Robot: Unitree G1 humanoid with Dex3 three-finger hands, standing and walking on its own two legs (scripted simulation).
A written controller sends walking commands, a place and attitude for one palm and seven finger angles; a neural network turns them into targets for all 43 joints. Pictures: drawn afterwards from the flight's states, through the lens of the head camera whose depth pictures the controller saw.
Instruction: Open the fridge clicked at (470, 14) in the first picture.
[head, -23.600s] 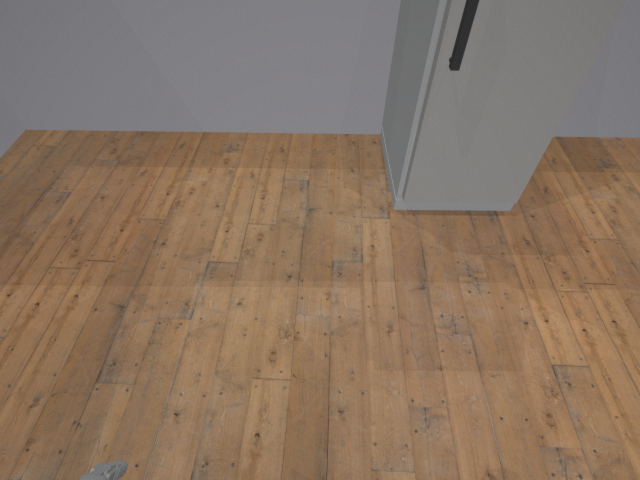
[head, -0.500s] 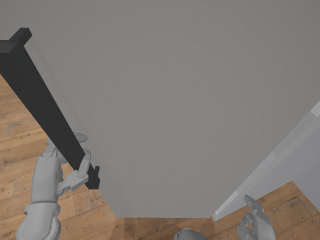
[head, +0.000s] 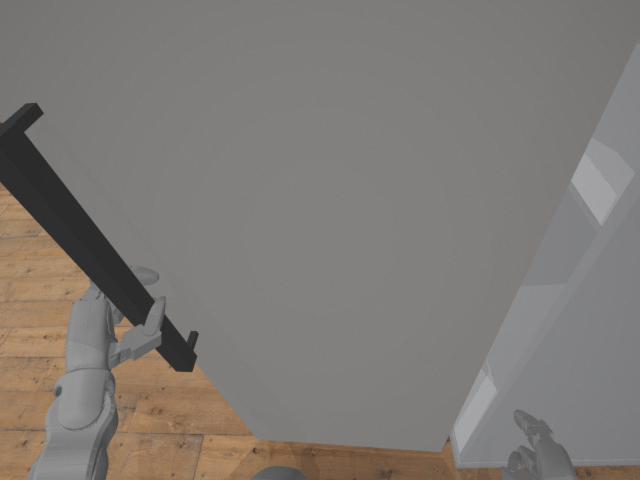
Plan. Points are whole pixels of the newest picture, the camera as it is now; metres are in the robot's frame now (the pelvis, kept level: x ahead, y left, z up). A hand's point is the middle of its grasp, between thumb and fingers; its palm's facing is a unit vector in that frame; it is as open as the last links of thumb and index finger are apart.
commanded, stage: stop walking and hold the door back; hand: left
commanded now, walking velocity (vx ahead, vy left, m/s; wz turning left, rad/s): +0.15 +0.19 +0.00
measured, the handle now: (129, 273) +0.31 +0.25 +0.13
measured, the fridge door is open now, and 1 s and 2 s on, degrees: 85 77 78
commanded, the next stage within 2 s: loosen the grip on the handle in 1.20 s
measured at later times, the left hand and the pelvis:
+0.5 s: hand (157, 297) +0.30 +0.23 +0.09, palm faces +0.29 -0.91 -0.29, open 6.1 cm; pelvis -0.10 -0.02 +0.00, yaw +1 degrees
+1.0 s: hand (164, 283) +0.32 +0.23 +0.09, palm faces +0.26 -0.93 -0.25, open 6.5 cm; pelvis -0.07 +0.00 -0.01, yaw -6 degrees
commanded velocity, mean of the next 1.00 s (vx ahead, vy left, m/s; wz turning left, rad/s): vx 0.10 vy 0.03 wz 0.00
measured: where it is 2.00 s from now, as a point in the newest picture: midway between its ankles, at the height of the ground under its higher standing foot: outside the picture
